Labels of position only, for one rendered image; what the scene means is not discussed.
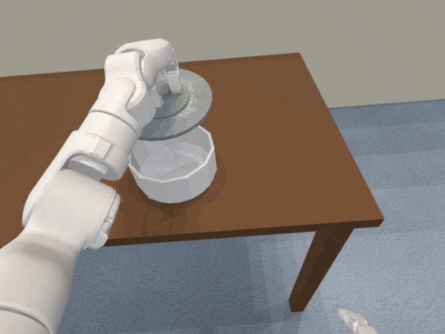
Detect left robot hand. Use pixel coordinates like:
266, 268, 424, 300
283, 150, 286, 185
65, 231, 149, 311
114, 38, 181, 108

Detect left robot forearm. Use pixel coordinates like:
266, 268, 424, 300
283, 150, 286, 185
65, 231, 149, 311
22, 46, 159, 227

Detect table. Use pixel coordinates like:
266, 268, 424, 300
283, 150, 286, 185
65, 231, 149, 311
0, 52, 385, 312

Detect lid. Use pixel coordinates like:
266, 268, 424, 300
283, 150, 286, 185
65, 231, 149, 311
138, 69, 213, 141

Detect robot left upper arm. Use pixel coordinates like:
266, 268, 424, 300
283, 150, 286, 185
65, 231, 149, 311
0, 166, 121, 334

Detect right robot hand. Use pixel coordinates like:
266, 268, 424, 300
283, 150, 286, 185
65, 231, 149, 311
338, 308, 378, 334

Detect pot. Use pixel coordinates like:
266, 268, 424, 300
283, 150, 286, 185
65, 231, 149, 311
128, 125, 217, 203

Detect knob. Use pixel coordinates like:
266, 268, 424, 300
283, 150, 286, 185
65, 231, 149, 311
157, 81, 171, 101

